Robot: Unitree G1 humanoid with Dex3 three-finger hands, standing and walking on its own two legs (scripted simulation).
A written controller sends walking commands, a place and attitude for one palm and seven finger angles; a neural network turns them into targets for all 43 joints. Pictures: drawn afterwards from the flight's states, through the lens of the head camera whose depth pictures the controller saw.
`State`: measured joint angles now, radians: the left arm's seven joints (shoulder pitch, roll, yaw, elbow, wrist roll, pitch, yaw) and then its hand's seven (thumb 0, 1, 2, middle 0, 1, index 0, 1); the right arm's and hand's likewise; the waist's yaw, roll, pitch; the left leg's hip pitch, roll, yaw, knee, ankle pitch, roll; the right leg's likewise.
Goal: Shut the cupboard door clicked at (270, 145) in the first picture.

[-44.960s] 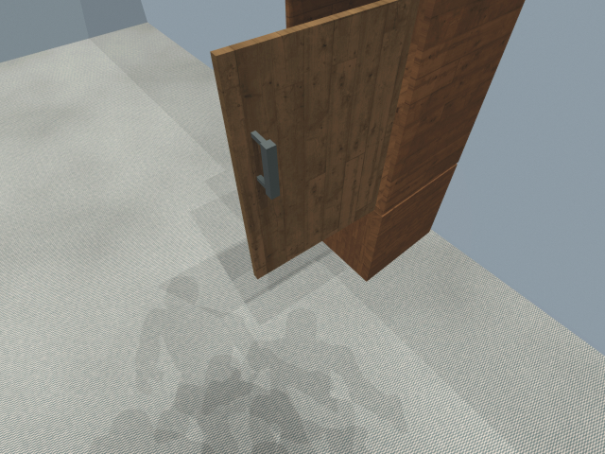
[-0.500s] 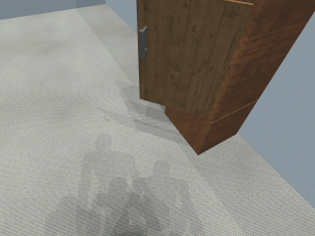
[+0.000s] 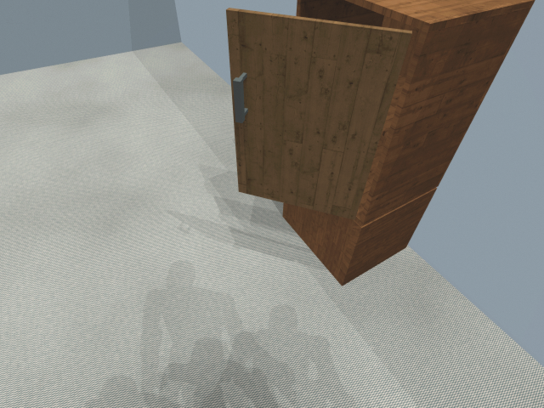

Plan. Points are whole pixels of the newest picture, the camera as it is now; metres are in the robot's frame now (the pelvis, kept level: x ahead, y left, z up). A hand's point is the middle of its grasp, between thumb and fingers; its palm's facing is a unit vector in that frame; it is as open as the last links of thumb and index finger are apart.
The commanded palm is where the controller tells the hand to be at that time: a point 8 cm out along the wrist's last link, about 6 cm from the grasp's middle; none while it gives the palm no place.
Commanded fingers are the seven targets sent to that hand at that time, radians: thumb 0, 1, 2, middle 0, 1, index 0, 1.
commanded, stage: let the arm hang, fingers relaxed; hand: left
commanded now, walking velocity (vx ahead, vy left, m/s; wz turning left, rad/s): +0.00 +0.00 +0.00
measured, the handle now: (241, 97) +0.86 +0.13 +0.04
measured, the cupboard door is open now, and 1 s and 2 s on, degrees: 40 40 40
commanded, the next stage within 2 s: look to check the result in 0.08 s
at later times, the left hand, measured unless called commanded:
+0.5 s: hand out of the picture +0.01 +0.19 -0.17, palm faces +0.01 -0.97 -0.26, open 7.4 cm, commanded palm none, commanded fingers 0.00 0.90 0.90 -0.20 -0.30 -0.20 -0.30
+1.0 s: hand out of the picture +0.05 +0.18 -0.18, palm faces -0.02 -0.97 -0.24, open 7.4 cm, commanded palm none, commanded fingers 0.00 0.90 0.90 -0.20 -0.30 -0.20 -0.30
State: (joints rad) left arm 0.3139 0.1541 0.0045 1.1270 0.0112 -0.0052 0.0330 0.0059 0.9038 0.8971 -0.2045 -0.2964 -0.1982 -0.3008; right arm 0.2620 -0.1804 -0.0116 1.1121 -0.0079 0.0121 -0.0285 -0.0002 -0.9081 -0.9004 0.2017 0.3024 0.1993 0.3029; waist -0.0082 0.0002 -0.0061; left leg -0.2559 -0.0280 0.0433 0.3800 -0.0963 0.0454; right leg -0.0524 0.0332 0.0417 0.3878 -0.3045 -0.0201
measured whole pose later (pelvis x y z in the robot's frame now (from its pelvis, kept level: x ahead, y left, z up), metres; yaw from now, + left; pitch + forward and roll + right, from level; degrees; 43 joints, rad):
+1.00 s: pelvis +0.03 -0.01 +0.00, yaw -3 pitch -1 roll +0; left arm 0.26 0.19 0.02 1.11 0.01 0.02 0.04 0.01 0.90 0.90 -0.20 -0.30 -0.20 -0.30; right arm 0.18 -0.21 -0.01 1.09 -0.01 0.02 -0.04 0.00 -0.91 -0.90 0.20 0.30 0.20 0.30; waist 0.00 0.00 0.04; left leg -0.24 0.01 0.08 0.44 -0.18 0.02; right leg -0.02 0.06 0.09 0.37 -0.33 -0.04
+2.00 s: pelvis +0.12 +0.03 -0.02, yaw -10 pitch +0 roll +0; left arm 0.44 0.14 0.06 1.12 0.03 -0.02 0.01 0.01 0.90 0.90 -0.21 -0.30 -0.20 -0.30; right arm 0.22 -0.20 -0.04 0.98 -0.02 -0.01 0.03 0.00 -0.91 -0.90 0.20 0.30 0.20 0.30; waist 0.03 -0.02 0.06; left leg -0.39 0.05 0.08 0.59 -0.23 0.03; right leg -0.03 -0.07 -0.02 0.54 -0.48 0.03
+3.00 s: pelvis +0.34 +0.04 -0.01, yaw -13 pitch +0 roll +0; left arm 0.17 0.22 0.08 0.96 0.03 0.03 0.03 0.01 0.91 0.90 -0.20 -0.30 -0.20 -0.30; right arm 0.20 -0.19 -0.06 1.03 -0.01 0.05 -0.03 0.00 -0.91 -0.90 0.20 0.30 0.20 0.30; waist -0.01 0.02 0.08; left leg -0.34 0.08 0.09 0.66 -0.37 -0.02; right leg -0.29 -0.02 0.00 0.57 -0.28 0.00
